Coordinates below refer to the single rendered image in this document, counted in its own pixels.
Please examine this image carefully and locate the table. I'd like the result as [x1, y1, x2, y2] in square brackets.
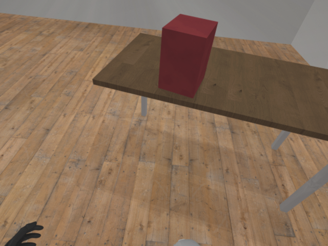
[92, 33, 328, 213]

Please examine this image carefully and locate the left robot hand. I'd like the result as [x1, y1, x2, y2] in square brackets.
[5, 221, 44, 246]

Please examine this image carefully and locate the carton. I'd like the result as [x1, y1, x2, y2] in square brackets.
[158, 14, 218, 98]

